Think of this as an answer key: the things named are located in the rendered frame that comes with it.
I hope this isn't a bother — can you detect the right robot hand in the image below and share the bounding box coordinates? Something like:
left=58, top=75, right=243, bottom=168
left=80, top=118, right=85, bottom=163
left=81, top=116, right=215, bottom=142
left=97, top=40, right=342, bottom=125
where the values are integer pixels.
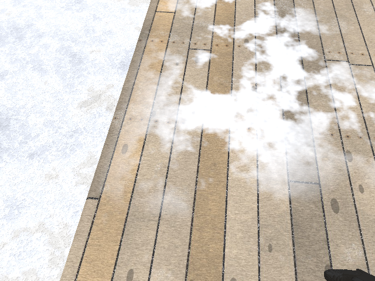
left=324, top=269, right=375, bottom=281

